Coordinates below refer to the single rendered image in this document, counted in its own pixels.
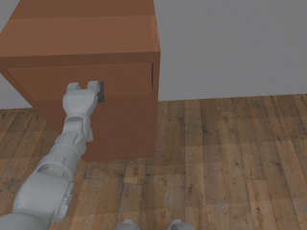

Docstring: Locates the robot shin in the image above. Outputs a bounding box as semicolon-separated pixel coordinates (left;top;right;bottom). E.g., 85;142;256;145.
123;219;134;224
170;219;181;227

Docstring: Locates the handle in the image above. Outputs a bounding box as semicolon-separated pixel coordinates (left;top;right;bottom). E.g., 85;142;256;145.
97;81;105;103

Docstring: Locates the right robot shin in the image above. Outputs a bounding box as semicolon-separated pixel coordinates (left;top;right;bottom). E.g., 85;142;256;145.
170;219;181;227

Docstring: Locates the robot left upper arm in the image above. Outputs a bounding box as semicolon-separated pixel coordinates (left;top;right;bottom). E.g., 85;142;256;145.
0;172;75;230

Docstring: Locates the drawer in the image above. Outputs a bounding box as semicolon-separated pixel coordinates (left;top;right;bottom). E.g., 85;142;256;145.
7;63;152;101

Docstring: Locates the left robot shin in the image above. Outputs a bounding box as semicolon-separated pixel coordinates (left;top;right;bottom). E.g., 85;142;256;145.
123;219;134;224

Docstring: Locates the cabinet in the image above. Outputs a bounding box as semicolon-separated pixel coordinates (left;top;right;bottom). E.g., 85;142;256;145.
0;0;161;162

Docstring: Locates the robot left hand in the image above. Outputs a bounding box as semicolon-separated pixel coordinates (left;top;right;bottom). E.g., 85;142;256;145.
62;80;101;142

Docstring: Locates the robot left forearm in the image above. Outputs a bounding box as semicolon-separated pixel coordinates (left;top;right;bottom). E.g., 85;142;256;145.
12;113;91;211

